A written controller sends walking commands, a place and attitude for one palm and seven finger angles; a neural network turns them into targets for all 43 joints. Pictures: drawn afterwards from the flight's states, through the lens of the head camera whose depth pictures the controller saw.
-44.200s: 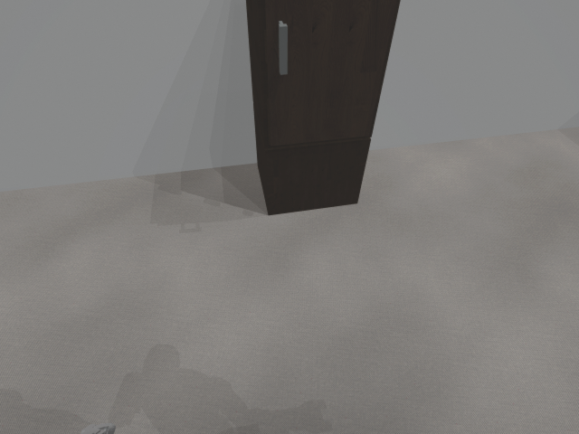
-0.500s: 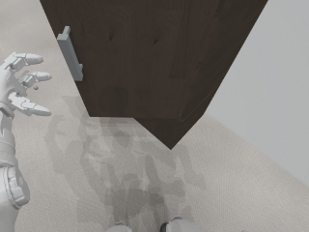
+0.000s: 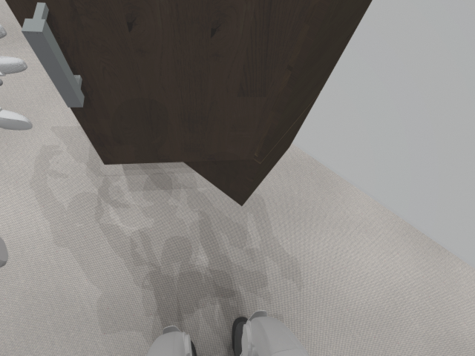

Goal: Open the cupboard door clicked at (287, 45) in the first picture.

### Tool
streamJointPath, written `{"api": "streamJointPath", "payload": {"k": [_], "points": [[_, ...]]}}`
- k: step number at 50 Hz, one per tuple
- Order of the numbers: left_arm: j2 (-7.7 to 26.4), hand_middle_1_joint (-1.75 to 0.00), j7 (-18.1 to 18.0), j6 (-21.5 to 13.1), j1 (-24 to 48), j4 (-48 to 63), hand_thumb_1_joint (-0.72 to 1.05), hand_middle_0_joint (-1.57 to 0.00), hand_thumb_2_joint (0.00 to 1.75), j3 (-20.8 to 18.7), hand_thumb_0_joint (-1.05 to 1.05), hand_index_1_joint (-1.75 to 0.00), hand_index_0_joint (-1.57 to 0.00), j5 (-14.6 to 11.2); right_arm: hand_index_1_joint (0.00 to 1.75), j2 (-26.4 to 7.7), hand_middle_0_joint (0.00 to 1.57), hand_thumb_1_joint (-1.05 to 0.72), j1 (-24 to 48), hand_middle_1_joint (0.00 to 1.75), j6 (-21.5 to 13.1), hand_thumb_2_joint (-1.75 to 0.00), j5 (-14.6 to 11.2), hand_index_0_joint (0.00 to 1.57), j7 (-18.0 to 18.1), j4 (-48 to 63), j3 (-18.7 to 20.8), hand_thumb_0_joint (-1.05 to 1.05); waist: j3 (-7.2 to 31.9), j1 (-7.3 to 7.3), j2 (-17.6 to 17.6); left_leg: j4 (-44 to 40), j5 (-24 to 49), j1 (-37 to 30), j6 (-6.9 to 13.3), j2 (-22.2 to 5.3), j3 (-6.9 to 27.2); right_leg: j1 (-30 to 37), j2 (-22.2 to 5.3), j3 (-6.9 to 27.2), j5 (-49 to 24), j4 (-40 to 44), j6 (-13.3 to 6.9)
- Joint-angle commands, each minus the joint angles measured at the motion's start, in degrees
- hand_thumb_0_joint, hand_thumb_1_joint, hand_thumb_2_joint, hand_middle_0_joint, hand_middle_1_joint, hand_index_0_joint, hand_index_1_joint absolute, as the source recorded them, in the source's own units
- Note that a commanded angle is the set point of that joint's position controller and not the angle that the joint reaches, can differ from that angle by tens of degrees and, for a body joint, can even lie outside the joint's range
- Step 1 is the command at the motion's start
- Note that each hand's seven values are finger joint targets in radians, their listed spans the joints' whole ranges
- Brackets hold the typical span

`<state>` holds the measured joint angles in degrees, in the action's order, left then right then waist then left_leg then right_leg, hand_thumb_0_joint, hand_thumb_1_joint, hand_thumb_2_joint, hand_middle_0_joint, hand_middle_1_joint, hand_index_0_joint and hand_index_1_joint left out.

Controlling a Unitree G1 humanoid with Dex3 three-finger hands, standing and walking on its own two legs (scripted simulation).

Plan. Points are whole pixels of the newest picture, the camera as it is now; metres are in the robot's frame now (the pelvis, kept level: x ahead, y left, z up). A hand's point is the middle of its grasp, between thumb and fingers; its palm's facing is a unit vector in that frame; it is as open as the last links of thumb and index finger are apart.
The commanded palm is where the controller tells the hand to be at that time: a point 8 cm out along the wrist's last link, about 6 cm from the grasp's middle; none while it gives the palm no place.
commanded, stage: move the hooked fingers beside the handle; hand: left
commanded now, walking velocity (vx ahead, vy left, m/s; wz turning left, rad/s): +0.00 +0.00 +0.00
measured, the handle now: (60, 59) +0.57 +0.23 +0.09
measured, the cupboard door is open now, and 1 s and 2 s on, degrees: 43 43 43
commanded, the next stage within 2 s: slide the fingers in behind the handle in 1.14 s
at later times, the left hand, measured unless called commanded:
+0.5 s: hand (9, 79) +0.52 +0.28 +0.10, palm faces -0.01 -1.00 -0.02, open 14.0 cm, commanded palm +0.49 +0.32 +0.09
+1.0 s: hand (12, 83) +0.51 +0.27 +0.10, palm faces +0.01 -1.00 -0.03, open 14.0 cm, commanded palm +0.50 +0.32 +0.09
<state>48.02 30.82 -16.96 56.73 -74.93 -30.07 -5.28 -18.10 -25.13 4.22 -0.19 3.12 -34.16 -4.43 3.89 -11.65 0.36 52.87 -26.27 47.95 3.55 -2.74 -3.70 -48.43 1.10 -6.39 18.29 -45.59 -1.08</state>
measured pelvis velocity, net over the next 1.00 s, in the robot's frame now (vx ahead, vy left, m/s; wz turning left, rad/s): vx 0.00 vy -0.01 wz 0.00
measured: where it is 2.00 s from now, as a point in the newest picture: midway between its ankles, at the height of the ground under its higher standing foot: outside the picture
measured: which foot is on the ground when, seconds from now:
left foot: down 0.00-1.00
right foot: down 0.00-1.00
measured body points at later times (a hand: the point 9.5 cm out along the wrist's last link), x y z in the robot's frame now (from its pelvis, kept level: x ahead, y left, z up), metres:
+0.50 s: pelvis +0.02 +0.01 +0.00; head +0.16 +0.04 +0.43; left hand +0.51 +0.33 +0.10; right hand +0.00 -0.26 -0.09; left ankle -0.02 +0.07 -0.69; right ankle +0.03 -0.12 -0.69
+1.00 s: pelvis +0.00 -0.01 +0.00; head +0.14 +0.02 +0.42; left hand +0.50 +0.33 +0.11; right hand +0.00 -0.29 -0.10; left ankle -0.02 +0.07 -0.69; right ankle +0.03 -0.12 -0.69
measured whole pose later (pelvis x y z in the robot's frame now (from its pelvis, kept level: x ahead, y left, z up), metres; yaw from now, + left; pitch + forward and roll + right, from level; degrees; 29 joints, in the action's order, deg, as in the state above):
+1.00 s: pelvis +0.00 -0.01 +0.00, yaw +0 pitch +21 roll -4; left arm 46.9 29.0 -17.5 57.0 -74.4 -28.7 -5.1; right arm -18.0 -23.0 5.4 -0.5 2.8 -33.0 -4.6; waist 3.6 -11.3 0.6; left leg 54.1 -26.7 48.8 2.7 -3.2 -2.5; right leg -49.1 1.7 -7.0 18.9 -46.6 -1.9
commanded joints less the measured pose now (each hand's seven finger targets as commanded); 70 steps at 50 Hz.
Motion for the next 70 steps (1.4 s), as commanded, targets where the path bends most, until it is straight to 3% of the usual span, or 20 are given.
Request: {"api": "streamJointPath", "payload": {"k": [1,4,7,10,14,16,19,21,25,33,37,40,47,50,58,61,62,65,67,70], "points": [[19.0,-1.2,0.0,-2.9,26.1,11.3,-0.5,-0.3,0.3,-1.5,0.0,-1.2,-0.3,-0.8,0.3,-11.6,0.2,-0.9,-11.5,0.3,0.0,-0.9,0.3,0.2,0.7,1.9,3.9,0.0,26.0,-0.65,13.0,-4.9,29.7,-18.6,-2.6,0.0,7.7,9.7,1.8,4.2,-14.5,1.8,-0.3],[19.0,-1.2,0.1,-1.9,24.1,8.9,-0.5,-0.3,0.3,-1.3,0.0,-1.2,-0.3,-0.3,0.3,-11.7,0.2,-0.9,-12.4,0.3,0.4,-0.9,0.4,0.2,0.6,2.1,3.8,0.0,26.0,-0.64,11.5,-4.6,29.7,-17.3,-2.4,0.0,8.0,9.7,1.8,4.0,-14.4,1.6,-0.3],[20.0,-1.2,0.3,-2.4,23.3,13.0,-0.5,-0.3,0.3,-2.9,0.0,-1.2,-0.3,-0.4,0.3,-11.7,0.2,-0.9,-13.4,0.3,0.9,-0.9,0.8,0.2,0.2,2.3,4.4,0.0,31.7,0.52,15.5,-3.6,37.9,-22.9,-3.6,-0.6,8.6,9.0,2.0,3.6,-17.1,0.7,-0.4],[17.8,-1.2,0.3,-2.3,20.7,14.0,-0.5,-0.3,0.3,-2.5,0.0,-1.2,-0.3,-1.2,0.3,-11.4,0.2,-0.9,-13.5,0.3,1.5,-0.9,0.9,0.2,-0.3,2.9,4.6,0.0,30.4,0.64,14.2,-3.6,41.7,-23.9,-3.9,-1.0,9.0,8.4,2.4,3.0,-18.4,0.6,-0.5],[20.2,-1.2,-0.9,-2.4,18.8,17.6,-0.5,-0.3,0.3,-5.3,0.0,-1.2,-0.3,-1.2,0.3,-11.4,0.2,-0.9,-13.4,0.3,1.9,-0.9,1.0,0.2,-1.0,3.3,5.2,0.0,31.6,1.82,14.1,-3.8,42.6,-24.0,-3.7,-0.9,8.6,10.9,2.5,3.2,-19.8,0.9,-0.4],[18.7,-1.2,-1.4,-3.1,19.0,21.2,-0.5,-0.3,0.3,-4.6,0.0,-1.2,-0.3,-1.5,0.3,-11.0,0.2,-0.9,-13.4,0.3,2.1,-0.9,1.0,0.2,-1.3,3.3,5.3,0.0,32.5,2.35,18.1,-3.9,48.0,-28.7,-4.7,-1.3,9.2,9.2,2.7,2.9,-20.3,1.1,-0.7],[14.6,-1.2,-2.0,-3.0,16.5,21.2,-0.5,-0.3,0.3,-2.9,0.0,-1.2,-0.3,-2.3,0.3,-10.6,0.2,-0.9,-12.7,0.3,2.3,-0.9,0.8,0.2,-1.8,3.2,5.6,0.0,29.8,1.87,14.7,-4.3,47.0,-28.5,-4.3,-1.4,9.1,9.2,2.8,2.7,-19.6,2.0,-0.4],[12.5,-1.2,-1.9,-3.2,16.5,23.2,-0.5,-0.3,0.3,-1.8,0.0,-1.2,-0.3,-3.0,0.3,-10.5,0.2,-0.9,-12.4,0.3,2.4,-0.9,0.7,0.2,-1.8,3.0,5.7,0.0,30.8,2.0,16.4,-4.4,50.0,-31.3,-4.9,-1.6,9.5,8.7,2.9,2.6,-20.2,2.1,-0.5],[8.8,-1.2,-2.5,-2.6,16.3,20.2,-0.5,-0.3,0.3,0.3,0.0,-1.2,-0.3,-3.5,0.3,-10.1,0.2,-0.9,-11.4,0.3,2.4,-0.9,0.5,0.2,-1.6,2.9,5.4,0.0,25.5,1.13,12.7,-5.2,44.4,-27.1,-3.8,-1.0,8.5,9.5,2.7,2.6,-19.8,2.7,-0.5],[11.8,-1.2,-3.6,-4.0,17.2,16.8,-0.5,-0.3,0.3,-0.7,0.0,-1.2,-0.3,-2.4,0.3,-10.3,0.2,-0.9,-9.5,0.3,1.8,-0.9,0.1,0.2,-1.0,3.2,5.2,0.0,24.0,1.11,8.6,-5.4,34.1,-20.1,-2.6,0.2,7.0,13.9,2.1,4.1,-19.6,2.3,-0.2],[13.9,-1.2,-3.3,-4.9,20.1,17.3,-0.5,-0.3,0.3,-1.2,0.0,-1.2,-0.3,-2.0,0.3,-10.4,0.2,-0.9,-9.3,0.3,1.4,-0.9,0.1,0.2,-0.4,3.1,5.0,0.0,26.2,1.21,10.6,-5.0,33.6,-20.7,-2.7,0.3,7.2,14.1,1.9,4.4,-19.5,1.7,-0.4],[11.4,-1.2,-2.6,-5.0,22.3,16.6,-0.5,-0.3,0.3,1.2,0.0,-1.2,-0.3,-2.5,0.3,-10.2,0.2,-0.9,-8.8,0.3,1.1,-0.9,-0.1,0.2,-0.2,3.1,4.4,0.0,24.9,0.08,10.6,-5.0,30.3,-18.9,-2.3,0.6,6.8,13.7,1.8,4.6,-18.4,1.8,-0.4],[18.4,-1.2,-1.9,-3.8,23.6,12.4,-0.5,-0.3,0.3,-1.7,0.0,-1.2,-0.3,-1.1,0.3,-11.0,0.2,-0.9,-9.5,0.3,0.4,-0.9,-0.2,0.2,0.6,3.0,3.9,0.0,25.7,0.06,8.9,-4.3,23.2,-12.4,-1.3,0.9,6.3,15.5,1.6,5.6,-15.5,1.7,-0.1],[17.2,-1.2,-1.3,-4.3,24.6,14.0,-0.5,-0.3,0.3,-0.8,0.0,-1.2,-0.3,-1.4,0.3,-10.7,0.2,-0.9,-10.1,0.3,0.3,-0.9,-0.1,0.2,0.5,3.2,3.8,0.0,28.0,0.05,12.8,-4.0,25.6,-14.8,-1.6,0.9,6.3,14.6,1.8,5.4,-16.5,1.1,-0.5],[21.9,-1.2,-0.9,-2.7,23.9,11.5,-0.5,-0.3,0.3,-2.7,0.0,-1.2,-0.3,-0.3,0.3,-11.3,0.2,-0.9,-11.2,0.3,0.4,-0.9,-0.1,0.2,0.7,2.8,3.5,0.0,27.2,0.15,11.2,-3.7,23.1,-10.9,-1.2,0.7,6.2,14.6,1.9,5.5,-14.7,1.3,-0.2],[19.4,-1.2,-1.1,-3.4,24.3,13.7,-0.5,-0.3,0.3,-1.5,0.0,-1.2,-0.3,-0.5,0.3,-11.2,0.2,-0.9,-12.1,0.3,0.7,-0.9,0.2,0.2,0.3,2.4,3.8,0.0,29.5,-0.1,15.0,-3.7,28.0,-17.3,-2.1,0.1,7.3,10.6,2.3,4.4,-15.0,0.8,-0.4],[20.9,-1.2,-1.2,-3.5,24.1,14.3,-0.5,-0.3,0.3,-3.1,0.0,-1.2,-0.3,-0.6,0.3,-11.5,0.2,-0.9,-12.3,0.3,0.6,-0.9,0.4,0.2,0.2,2.3,4.1,0.0,30.0,0.07,13.9,-3.4,28.9,-17.7,-2.2,-0.1,7.5,10.7,2.3,4.3,-15.3,0.8,-0.3],[15.9,-1.2,-0.8,-3.0,23.2,13.2,-0.5,-0.3,0.3,-0.3,0.0,-1.2,-0.3,-1.6,0.3,-11.1,0.2,-0.9,-12.4,0.3,0.9,-0.9,0.3,0.2,-0.1,2.4,4.0,0.0,27.9,-0.56,12.8,-3.7,29.5,-17.6,-2.1,0.0,7.6,9.8,2.5,3.9,-15.7,1.0,-0.5],[17.7,-1.2,-1.4,-2.7,23.4,13.6,-0.5,-0.3,0.3,-1.5,0.0,-1.2,-0.3,-1.3,0.3,-11.4,0.2,-0.9,-12.6,0.3,1.0,-0.9,0.4,0.2,0.0,2.2,4.2,0.0,28.2,-0.44,11.8,-3.9,28.8,-17.4,-2.1,-0.2,7.8,10.0,2.5,3.9,-15.0,1.1,-0.2],[15.2,-1.2,-2.3,-3.0,23.5,16.0,-0.5,-0.3,0.3,-0.4,0.0,-1.2,-0.3,-1.3,0.3,-10.9,0.2,-0.9,-12.8,0.3,1.2,-0.9,0.6,0.2,-0.4,2.4,4.3,0.0,28.6,-0.22,15.1,-3.8,33.4,-21.0,-2.9,-0.3,8.1,7.9,2.6,3.3,-15.7,0.8,-0.6]]}}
